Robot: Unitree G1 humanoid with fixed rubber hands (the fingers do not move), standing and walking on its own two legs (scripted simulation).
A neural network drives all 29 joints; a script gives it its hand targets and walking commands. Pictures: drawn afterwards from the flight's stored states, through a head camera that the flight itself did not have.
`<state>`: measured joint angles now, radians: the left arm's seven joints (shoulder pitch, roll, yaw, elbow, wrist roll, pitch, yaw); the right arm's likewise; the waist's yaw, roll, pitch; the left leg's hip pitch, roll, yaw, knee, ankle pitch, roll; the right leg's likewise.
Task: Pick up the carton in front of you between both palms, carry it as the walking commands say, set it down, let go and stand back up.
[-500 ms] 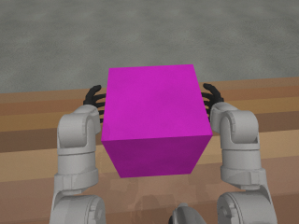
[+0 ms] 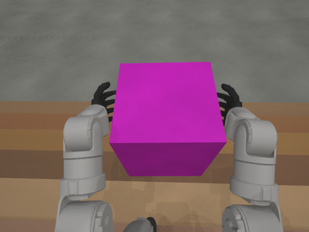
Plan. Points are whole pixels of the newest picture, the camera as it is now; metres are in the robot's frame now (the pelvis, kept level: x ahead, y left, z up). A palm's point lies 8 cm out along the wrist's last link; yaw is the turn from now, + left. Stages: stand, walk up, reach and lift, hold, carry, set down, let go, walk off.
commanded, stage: carry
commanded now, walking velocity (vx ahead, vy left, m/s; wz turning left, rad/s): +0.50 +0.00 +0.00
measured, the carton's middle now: (164, 125) +0.38 +0.03 +0.05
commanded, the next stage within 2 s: none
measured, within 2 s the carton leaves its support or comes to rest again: neither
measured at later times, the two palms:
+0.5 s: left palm (136, 73) +0.71 +0.17 -0.06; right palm (208, 75) +0.71 -0.13 -0.06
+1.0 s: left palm (140, 47) +1.09 +0.21 -0.19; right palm (191, 52) +1.07 -0.09 -0.20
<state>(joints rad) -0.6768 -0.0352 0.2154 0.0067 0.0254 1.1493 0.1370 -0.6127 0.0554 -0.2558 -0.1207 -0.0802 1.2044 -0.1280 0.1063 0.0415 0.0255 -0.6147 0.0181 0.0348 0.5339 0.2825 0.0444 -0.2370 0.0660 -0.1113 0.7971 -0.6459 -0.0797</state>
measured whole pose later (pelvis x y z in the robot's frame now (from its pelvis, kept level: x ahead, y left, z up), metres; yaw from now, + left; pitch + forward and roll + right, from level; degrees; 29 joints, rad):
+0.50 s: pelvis +0.36 +0.02 -0.16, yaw +2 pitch +2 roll +1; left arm -0.56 -0.07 0.23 0.01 0.11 1.14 0.12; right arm -0.58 0.00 -0.17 0.08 0.01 1.10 -0.14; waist -0.06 -0.04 0.03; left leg -0.33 -0.12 0.12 1.29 -0.49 0.11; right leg -0.45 0.04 -0.08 0.50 0.25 -0.09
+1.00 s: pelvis +0.73 +0.07 -0.31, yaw +2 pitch +4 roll +0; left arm -0.65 0.02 0.19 0.18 0.00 1.11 0.14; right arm -0.59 0.02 -0.18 0.09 -0.07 1.14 -0.14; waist -0.05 0.02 -0.04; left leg -0.45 -0.11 0.06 0.73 -0.35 0.11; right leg -0.60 0.04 0.03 1.44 -0.49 -0.03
